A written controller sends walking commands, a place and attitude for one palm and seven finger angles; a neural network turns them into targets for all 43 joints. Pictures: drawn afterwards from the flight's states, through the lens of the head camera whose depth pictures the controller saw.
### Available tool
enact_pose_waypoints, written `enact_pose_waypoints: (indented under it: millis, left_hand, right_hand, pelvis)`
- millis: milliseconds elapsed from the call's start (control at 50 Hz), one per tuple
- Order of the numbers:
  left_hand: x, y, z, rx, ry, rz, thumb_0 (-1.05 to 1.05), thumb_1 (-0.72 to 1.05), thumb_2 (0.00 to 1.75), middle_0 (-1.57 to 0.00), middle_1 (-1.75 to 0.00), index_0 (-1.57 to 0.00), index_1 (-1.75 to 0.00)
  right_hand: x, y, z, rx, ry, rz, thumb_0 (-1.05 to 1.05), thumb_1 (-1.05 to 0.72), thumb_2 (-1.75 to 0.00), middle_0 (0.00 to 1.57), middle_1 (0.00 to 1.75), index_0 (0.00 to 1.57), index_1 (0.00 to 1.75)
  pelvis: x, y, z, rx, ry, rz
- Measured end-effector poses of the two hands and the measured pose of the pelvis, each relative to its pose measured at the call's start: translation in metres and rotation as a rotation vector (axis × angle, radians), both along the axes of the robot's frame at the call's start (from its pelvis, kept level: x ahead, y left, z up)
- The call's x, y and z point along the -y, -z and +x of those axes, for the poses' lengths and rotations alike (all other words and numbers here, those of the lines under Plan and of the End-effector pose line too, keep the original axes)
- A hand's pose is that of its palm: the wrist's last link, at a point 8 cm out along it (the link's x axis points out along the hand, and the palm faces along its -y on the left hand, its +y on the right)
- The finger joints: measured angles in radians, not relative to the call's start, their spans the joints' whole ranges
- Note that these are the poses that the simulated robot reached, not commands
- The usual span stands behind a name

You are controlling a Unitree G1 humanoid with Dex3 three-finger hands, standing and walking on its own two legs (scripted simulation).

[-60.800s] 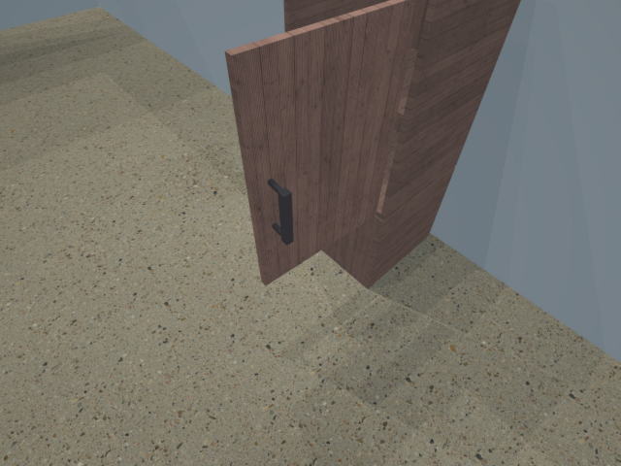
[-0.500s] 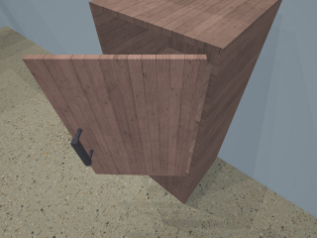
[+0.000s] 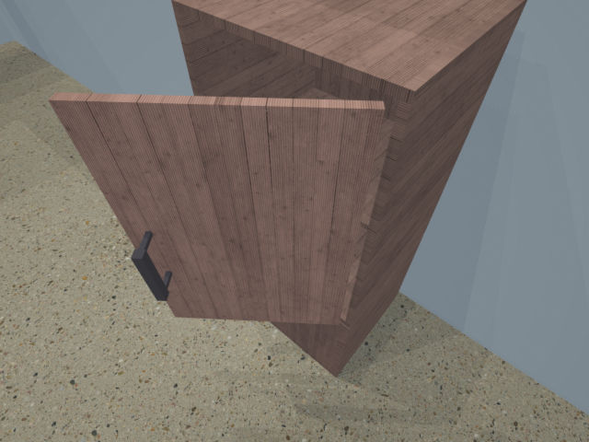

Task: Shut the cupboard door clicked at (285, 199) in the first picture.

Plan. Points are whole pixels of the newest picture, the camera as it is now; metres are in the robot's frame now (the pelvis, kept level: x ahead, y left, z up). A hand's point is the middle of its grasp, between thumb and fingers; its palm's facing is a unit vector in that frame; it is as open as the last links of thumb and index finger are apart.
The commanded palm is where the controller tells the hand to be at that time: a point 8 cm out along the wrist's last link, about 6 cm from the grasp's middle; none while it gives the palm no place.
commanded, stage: look again from close up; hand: left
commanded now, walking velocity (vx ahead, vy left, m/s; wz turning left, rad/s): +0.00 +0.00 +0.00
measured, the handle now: (155, 267) +0.41 +0.29 -0.08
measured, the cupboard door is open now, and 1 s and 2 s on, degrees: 38 38 38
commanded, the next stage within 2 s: shuffle to correct the standing spot in 0.44 s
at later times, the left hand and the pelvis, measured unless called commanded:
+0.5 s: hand out of the picture -0.01 +0.17 -0.17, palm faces +0.02 -0.98 -0.20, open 7.3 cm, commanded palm none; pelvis +0.00 +0.00 +0.00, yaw +0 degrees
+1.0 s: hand out of the picture +0.00 +0.23 -0.19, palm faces +0.06 -0.97 -0.23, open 7.3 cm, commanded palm none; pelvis -0.03 +0.04 -0.01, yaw +0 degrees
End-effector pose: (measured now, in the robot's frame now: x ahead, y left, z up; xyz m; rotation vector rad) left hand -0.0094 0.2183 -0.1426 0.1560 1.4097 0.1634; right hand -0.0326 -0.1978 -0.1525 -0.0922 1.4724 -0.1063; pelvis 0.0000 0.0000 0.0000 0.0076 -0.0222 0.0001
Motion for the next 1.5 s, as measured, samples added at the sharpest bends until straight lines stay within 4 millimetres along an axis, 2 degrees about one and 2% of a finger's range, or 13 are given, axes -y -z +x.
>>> enact_pose_waypoints:
  millis: [440,700,840,980,1080,1140,1280,1500]
  left_hand:
    - [0.000,0.001,-0.006,-0.011,-0.005,-0.009,0.01,0.93,0.90,-0.20,-0.30,-0.20,-0.30]
    - [-0.005,0.001,-0.004,0.000,-0.014,0.008,0.01,0.93,0.90,-0.20,-0.30,-0.20,-0.30]
    - [-0.021,0.004,-0.001,0.034,-0.026,0.025,0.01,0.92,0.90,-0.20,-0.30,-0.21,-0.30]
    - [-0.051,0.013,0.004,0.069,-0.023,0.022,0.00,0.91,0.90,-0.20,-0.30,-0.21,-0.30]
    - [-0.071,0.005,0.012,0.096,-0.024,0.052,0.00,0.91,0.90,-0.20,-0.30,-0.20,-0.30]
    - [-0.076,-0.002,0.016,0.117,-0.022,0.066,0.00,0.91,0.90,-0.20,-0.30,-0.20,-0.30]
    - [-0.058,-0.002,0.016,0.141,-0.001,0.035,0.00,0.91,0.90,-0.19,-0.30,-0.20,-0.30]
    - [-0.042,-0.001,-0.018,0.071,0.020,0.024,0.00,0.95,0.90,-0.20,-0.30,-0.20,-0.30]
  right_hand:
    - [-0.007,-0.001,-0.006,-0.004,0.006,0.002,0.00,-0.91,-0.90,0.20,0.30,0.20,0.30]
    - [-0.005,0.000,-0.001,-0.001,0.004,-0.005,0.00,-0.91,-0.90,0.20,0.30,0.20,0.30]
    - [-0.005,0.003,0.003,0.010,-0.004,-0.024,0.00,-0.91,-0.90,0.20,0.30,0.20,0.30]
    - [-0.015,-0.003,-0.001,0.051,-0.002,-0.067,0.00,-0.91,-0.90,0.20,0.30,0.20,0.30]
    - [-0.029,0.000,-0.006,0.059,-0.015,-0.060,0.00,-0.91,-0.90,0.20,0.30,0.20,0.30]
    - [-0.038,0.001,-0.003,0.072,-0.031,-0.044,0.00,-0.91,-0.90,0.20,0.30,0.20,0.30]
    - [-0.031,0.002,-0.012,0.073,-0.034,-0.046,0.02,-0.94,-0.90,0.20,0.30,0.21,0.30]
    - [-0.022,-0.003,-0.028,0.059,-0.004,-0.036,0.00,-0.92,-0.90,0.20,0.30,0.20,0.30]
  pelvis:
    - [-0.003,0.000,-0.002,-0.002,0.002,0.001]
    - [-0.005,0.001,-0.005,-0.010,0.000,0.005]
    - [-0.014,0.006,-0.016,-0.015,-0.011,0.005]
    - [-0.036,0.010,-0.031,-0.014,-0.001,0.023]
    - [-0.049,0.009,-0.040,-0.015,-0.009,0.006]
    - [-0.053,0.006,-0.043,-0.027,-0.020,0.002]
    - [-0.048,0.006,-0.046,-0.037,-0.031,0.024]
    - [-0.034,0.001,-0.047,-0.002,-0.011,0.010]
